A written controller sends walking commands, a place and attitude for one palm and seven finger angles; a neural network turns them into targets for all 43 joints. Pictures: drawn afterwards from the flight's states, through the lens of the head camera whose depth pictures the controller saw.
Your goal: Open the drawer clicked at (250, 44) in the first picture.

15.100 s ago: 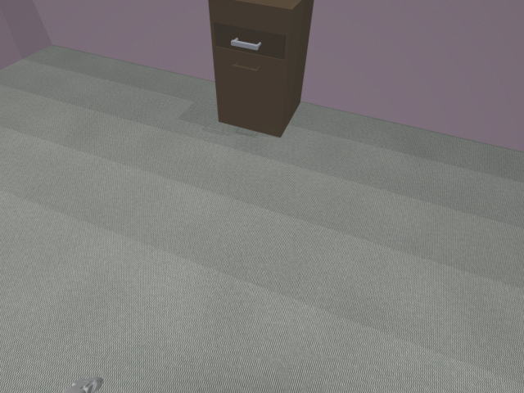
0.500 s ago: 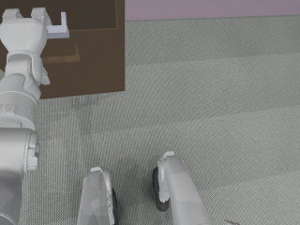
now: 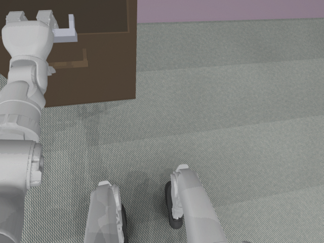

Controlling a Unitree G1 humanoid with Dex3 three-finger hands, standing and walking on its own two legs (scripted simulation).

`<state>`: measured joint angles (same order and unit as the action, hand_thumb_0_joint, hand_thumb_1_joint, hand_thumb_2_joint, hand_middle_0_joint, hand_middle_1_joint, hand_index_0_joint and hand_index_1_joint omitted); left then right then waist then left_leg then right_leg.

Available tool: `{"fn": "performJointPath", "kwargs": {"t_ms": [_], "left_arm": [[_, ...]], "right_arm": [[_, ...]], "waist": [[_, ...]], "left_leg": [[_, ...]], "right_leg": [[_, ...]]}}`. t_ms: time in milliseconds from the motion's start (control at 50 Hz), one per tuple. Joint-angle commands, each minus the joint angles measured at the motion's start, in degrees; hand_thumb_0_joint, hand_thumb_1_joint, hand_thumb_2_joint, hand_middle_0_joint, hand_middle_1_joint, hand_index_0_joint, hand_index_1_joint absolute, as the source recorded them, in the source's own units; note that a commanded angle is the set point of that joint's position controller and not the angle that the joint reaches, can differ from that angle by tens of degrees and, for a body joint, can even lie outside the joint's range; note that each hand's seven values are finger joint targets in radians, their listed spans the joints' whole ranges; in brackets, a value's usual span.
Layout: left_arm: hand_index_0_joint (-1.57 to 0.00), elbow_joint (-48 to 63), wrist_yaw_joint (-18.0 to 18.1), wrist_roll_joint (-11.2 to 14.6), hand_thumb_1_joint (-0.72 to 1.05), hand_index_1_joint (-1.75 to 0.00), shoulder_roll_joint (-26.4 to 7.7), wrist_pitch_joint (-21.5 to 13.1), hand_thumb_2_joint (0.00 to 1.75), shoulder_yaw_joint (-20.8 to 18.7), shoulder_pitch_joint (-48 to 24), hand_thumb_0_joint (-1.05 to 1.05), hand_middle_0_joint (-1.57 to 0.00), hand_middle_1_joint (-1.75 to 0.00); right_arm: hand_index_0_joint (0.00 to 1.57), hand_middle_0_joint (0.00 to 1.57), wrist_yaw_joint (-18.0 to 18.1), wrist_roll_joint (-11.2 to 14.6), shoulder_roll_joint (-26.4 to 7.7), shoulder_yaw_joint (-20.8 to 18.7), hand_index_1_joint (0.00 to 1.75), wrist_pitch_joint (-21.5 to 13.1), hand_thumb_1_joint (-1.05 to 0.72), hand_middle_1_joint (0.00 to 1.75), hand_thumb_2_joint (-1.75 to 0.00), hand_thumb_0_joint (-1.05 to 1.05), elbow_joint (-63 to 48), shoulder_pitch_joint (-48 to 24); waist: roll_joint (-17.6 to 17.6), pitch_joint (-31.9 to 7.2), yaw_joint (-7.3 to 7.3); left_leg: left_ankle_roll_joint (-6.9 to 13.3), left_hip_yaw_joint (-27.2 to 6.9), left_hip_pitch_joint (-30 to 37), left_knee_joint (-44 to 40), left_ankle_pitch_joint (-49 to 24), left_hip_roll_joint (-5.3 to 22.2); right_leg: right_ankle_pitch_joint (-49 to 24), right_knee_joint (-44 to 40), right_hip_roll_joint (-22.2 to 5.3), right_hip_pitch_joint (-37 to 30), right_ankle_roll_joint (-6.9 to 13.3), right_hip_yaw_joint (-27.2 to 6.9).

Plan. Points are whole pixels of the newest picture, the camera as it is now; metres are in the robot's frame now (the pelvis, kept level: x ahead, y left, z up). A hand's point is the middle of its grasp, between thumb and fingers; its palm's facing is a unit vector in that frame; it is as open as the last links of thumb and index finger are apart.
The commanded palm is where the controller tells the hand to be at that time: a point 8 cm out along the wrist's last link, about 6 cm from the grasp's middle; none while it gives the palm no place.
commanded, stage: close the thumb around the handle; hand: left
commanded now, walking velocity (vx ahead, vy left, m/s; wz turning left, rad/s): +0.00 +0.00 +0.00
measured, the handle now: (41, 28) +0.62 +0.21 -0.01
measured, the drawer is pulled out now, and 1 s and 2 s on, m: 0.00 0.03 0.11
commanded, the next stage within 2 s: pull the drawer open in 0.36 s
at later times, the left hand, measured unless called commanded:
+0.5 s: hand (45, 54) +0.57 +0.21 -0.03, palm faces -0.04 -0.02 -1.00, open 5.4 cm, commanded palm +0.55 +0.19 +0.01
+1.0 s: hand (45, 65) +0.54 +0.21 -0.03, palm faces -0.04 -0.05 -1.00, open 5.4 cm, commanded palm +0.50 +0.19 +0.01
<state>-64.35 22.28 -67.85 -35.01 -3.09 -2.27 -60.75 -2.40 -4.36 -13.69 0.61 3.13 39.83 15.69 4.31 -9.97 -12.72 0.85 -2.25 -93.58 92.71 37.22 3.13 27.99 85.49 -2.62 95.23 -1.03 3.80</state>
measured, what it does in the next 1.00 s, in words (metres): stands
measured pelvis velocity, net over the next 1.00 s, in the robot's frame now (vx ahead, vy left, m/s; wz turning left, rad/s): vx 0.02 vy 0.00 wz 0.01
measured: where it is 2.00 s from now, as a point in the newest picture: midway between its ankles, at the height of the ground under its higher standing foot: (148, 224)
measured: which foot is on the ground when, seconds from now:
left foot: down 0.00-1.00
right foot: down 0.00-1.00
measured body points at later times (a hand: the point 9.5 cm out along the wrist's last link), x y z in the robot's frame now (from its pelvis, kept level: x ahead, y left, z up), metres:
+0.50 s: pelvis +0.00 +0.00 +0.00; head +0.22 +0.02 +0.39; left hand +0.56 +0.21 +0.02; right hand +0.01 -0.27 -0.12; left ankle +0.03 +0.11 -0.54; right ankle +0.09 -0.14 -0.54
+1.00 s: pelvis +0.02 +0.00 +0.02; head +0.23 +0.01 +0.43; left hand +0.53 +0.21 +0.02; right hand +0.06 -0.27 -0.11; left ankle +0.03 +0.11 -0.54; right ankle +0.09 -0.14 -0.54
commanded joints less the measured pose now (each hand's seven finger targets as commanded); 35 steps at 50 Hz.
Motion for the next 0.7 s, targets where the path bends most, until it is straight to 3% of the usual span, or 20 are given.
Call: {"fn": "performJointPath", "kwargs": {"t_ms": [0,80,140,220,300,400,440,480,580,680], "left_arm": [[-0.37,11.56,2.86,0.23,0.51,-1.31,-13.82,-0.01,0.73,-3.26,-24.28,0.0,-0.37,-1.31],[-0.39,11.24,3.11,-0.11,0.73,-1.33,-11.41,0.1,0.83,-1.58,-24.19,0.0,-0.39,-1.33],[-0.4,11.57,3.56,0.06,0.9,-1.35,-12.14,0.15,0.9,-2.09,-25.37,0.0,-0.4,-1.35],[-0.4,9.25,3.58,-0.06,0.9,-1.35,-12.16,0.79,0.9,-1.91,-24.4,0.0,-0.4,-1.35],[-0.4,10.92,3.46,-0.09,0.9,-1.35,-13.48,0.58,0.9,-2.55,-25.25,0.0,-0.4,-1.35],[-0.4,11.22,3.15,0.62,0.9,-1.35,-14.0,0.37,0.9,-3.33,-23.27,0.0,-0.4,-1.35],[-0.4,11.46,3.28,0.43,0.9,-1.35,-13.12,0.25,0.9,-2.5,-24.56,0.0,-0.4,-1.35],[-0.4,11.82,3.11,1.06,0.9,-1.35,-13.85,-0.09,0.9,-4.09,-20.7,0.0,-0.4,-1.35],[-0.4,14.07,2.9,1.64,0.9,-1.35,-11.41,-0.93,0.9,-4.11,-13.37,0.0,-0.4,-1.35],[-0.4,14.94,3.95,1.72,0.9,-1.35,-10.12,-1.07,0.9,-4.04,-10.31,0.0,-0.4,-1.35]], "right_arm": [[0.2,0.2,0.75,0.02,-11.59,-4.1,0.3,-0.13,-0.9,0.3,-0.9,0.0,-0.86,13.16],[0.2,0.2,0.62,0.14,-11.23,-4.25,0.3,-0.17,-0.9,0.3,-0.9,0.0,-0.85,12.75],[0.2,0.2,0.69,0.0,-11.35,-4.24,0.3,-0.18,-0.9,0.3,-0.9,0.0,-0.7,13.03],[0.2,0.2,0.72,0.13,-11.46,-4.03,0.3,-0.13,-0.9,0.3,-0.9,0.0,-0.81,12.69],[0.2,0.2,0.77,0.19,-11.39,-3.93,0.3,-0.24,-0.9,0.3,-0.9,0.0,-1.2,12.59],[0.2,0.2,0.84,0.27,-11.36,-3.95,0.3,-0.3,-0.9,0.3,-0.9,0.0,-1.31,12.34],[0.2,0.2,0.87,0.3,-11.15,-3.97,0.3,-0.34,-0.9,0.3,-0.9,0.0,-0.96,12.36],[0.2,0.2,0.68,0.22,-11.17,-3.97,0.3,-0.28,-0.9,0.3,-0.9,0.0,-1.39,12.07],[0.2,0.2,0.43,0.33,-10.77,-4.51,0.3,0.05,-0.9,0.3,-0.9,0.0,-1.98,11.55],[0.2,0.2,0.42,0.4,-10.76,-4.81,0.3,0.42,-0.9,0.3,-0.9,0.0,-1.84,11.07]], "waist": [[9.48,-38.37,-1.82],[10.58,-37.68,-2.0],[10.04,-37.68,-2.21],[9.12,-35.86,-2.3],[9.61,-38.55,-1.82],[10.07,-39.18,-1.27],[9.74,-37.77,-1.94],[8.91,-39.6,-0.28],[8.35,-41.2,1.85],[6.12,-39.0,2.22]], "left_leg": [[1.59,-1.11,24.81,-11.82,-23.2,-1.95],[1.28,-1.45,26.26,-12.19,-23.97,-1.93],[1.44,-1.3,25.41,-11.91,-23.27,-1.95],[1.62,-0.8,22.9,-11.91,-21.48,-2.12],[1.68,-0.67,23.28,-11.85,-21.59,-2.21],[1.68,-0.31,23.56,-11.89,-22.33,-2.28],[1.79,-0.38,23.31,-11.76,-22.09,-2.13],[1.75,-0.02,23.43,-12.06,-23.21,-2.25],[1.45,0.18,25.87,-12.83,-25.94,-2.1],[1.5,0.41,25.67,-13.47,-25.92,-1.96]], "right_leg": [[-12.06,-7.83,4.3,-24.52,3.29,0.96],[-11.79,-7.82,4.32,-22.88,3.47,1.16],[-11.67,-7.92,4.29,-23.55,3.34,1.14],[-10.88,-8.12,4.36,-23.71,3.33,0.85],[-11.37,-7.99,4.28,-25.73,3.29,0.59],[-12.39,-8.15,4.3,-26.69,3.2,0.41],[-12.13,-8.29,4.36,-25.64,3.17,0.52],[-13.79,-8.08,4.24,-28.5,3.19,0.28],[-16.82,-7.96,4.29,-30.42,3.31,0.27],[-17.45,-8.48,4.18,-30.81,3.27,0.2]]}}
